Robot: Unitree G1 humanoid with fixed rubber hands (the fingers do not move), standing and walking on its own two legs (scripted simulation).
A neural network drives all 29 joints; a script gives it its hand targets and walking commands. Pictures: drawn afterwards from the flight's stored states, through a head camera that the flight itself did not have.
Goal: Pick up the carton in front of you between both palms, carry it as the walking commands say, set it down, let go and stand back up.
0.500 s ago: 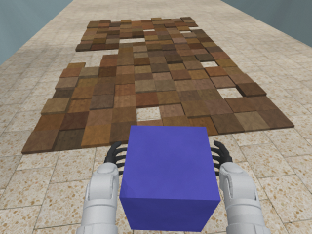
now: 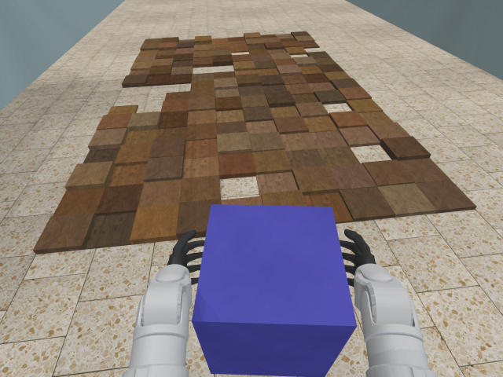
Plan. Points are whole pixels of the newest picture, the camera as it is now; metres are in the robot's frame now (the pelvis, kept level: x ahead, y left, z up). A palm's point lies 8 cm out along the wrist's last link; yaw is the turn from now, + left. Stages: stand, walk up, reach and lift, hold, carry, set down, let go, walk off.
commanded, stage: carry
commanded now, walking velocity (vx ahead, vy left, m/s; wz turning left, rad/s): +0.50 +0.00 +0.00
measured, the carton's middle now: (269, 293) +0.29 +0.00 -0.02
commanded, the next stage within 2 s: none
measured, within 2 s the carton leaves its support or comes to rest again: neither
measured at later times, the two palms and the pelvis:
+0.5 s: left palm (197, 200) +0.42 +0.14 +0.09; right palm (357, 204) +0.41 -0.16 +0.08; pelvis +0.17 -0.01 +0.00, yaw -1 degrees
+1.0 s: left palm (218, 113) +0.72 +0.12 +0.11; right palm (334, 112) +0.73 -0.17 +0.11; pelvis +0.47 -0.03 +0.00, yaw +1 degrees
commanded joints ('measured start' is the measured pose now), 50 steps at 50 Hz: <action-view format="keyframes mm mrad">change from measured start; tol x32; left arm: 1 -553 -929 -600 -116 -302 -30 -213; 50 -379 -720 -805 -863 -592 459 -32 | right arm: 1 -543 923 599 -122 306 -32 223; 25 -270 867 837 -819 535 400 30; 50 -382 743 821 -875 549 460 5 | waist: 1 -9 28 -203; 12 20 -242 -178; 19 -31 300 -334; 33 34 -285 -334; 50 15 -167 -173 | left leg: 1 -95 103 -51 -95 -488 31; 13 -576 32 168 240 -298 4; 22 440 424 -280 -131 332 247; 29 3 237 162 -77 163 83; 35 -672 123 81 854 -240 40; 50 -424 59 269 123 213 46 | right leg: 1 -149 -71 4 -51 -443 -25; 15 153 -279 155 -62 157 -163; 22 -778 -90 -140 513 -372 -21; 30 22 17 -364 60 69 -27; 33 359 -453 476 -226 -198 -244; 50 185 -245 -207 -196 444 -119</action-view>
